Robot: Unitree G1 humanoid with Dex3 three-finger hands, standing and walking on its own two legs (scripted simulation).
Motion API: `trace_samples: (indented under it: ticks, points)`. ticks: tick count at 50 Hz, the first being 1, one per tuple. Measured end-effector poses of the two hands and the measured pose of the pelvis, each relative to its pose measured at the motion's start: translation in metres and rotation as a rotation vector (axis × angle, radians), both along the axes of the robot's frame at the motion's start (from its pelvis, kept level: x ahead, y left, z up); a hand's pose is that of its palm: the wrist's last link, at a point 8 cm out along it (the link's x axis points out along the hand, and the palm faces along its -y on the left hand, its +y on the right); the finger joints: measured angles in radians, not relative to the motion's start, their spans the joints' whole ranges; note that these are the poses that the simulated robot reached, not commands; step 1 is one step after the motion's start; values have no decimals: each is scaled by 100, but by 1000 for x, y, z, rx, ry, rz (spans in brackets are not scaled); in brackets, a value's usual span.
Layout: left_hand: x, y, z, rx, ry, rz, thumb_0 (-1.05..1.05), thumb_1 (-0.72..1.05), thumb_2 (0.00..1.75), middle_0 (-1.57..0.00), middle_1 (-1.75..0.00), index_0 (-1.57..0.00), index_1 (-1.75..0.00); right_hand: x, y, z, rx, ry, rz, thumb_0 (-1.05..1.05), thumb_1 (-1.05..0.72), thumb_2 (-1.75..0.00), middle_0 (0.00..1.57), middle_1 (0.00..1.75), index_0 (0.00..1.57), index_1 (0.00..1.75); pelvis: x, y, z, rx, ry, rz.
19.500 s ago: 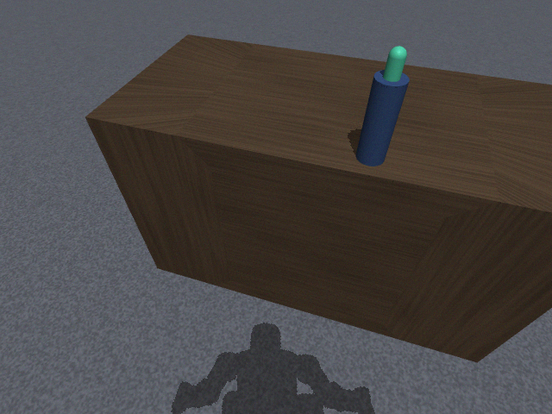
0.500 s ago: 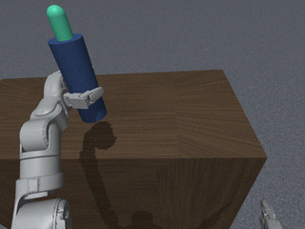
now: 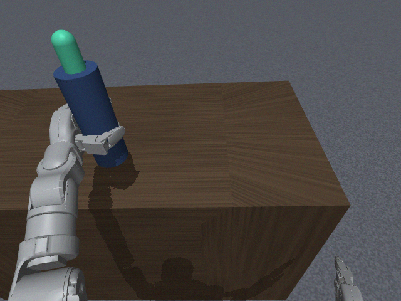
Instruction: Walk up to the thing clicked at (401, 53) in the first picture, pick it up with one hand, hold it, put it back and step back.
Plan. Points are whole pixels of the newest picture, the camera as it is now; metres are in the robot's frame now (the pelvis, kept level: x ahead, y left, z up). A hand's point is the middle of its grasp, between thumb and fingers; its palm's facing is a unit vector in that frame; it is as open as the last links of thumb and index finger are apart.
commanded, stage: crouch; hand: left
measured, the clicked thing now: (91, 106) +0.39 +0.21 +0.24
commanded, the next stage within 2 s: lower in 0.28 s
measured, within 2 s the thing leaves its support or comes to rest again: rests again in 1.48 s
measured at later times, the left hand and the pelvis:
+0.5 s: hand (105, 134) +0.41 +0.21 +0.16, palm faces +0.23 -0.97 +0.00, open 9.4 cm; pelvis +0.01 +0.00 +0.00, yaw +0 degrees
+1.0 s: hand (113, 152) +0.42 +0.22 +0.10, palm faces +0.22 -0.97 +0.00, open 9.4 cm; pelvis +0.01 +0.00 -0.01, yaw +0 degrees
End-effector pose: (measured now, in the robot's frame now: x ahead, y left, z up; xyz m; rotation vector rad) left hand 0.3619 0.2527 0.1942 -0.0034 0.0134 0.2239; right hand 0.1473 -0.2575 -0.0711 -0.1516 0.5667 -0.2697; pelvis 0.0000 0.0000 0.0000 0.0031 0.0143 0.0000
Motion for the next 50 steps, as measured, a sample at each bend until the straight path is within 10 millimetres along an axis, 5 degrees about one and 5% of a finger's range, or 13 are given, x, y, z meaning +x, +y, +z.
trace_samples:
  ticks: [23,34,50]
  points:
    - [17,8,-27,0,-10,7,0,-36,117,-76,-104,-77,-105,5,3,-1,-2,66,-2,-1,52,-5,5,5,5,5,9,3,1,-6,22,-1]
    - [19,10,-63,-1,29,9,0,-36,117,-76,-104,-77,-105,-4,4,-11,2,142,-2,-1,51,-6,6,5,5,5,6,3,-1,-7,53,-3]
    - [22,11,-90,-1,3,3,0,-36,117,-76,-104,-77,-105,0,3,-13,-3,166,-10,-1,50,-6,5,5,5,5,8,1,-8,-10,92,-5]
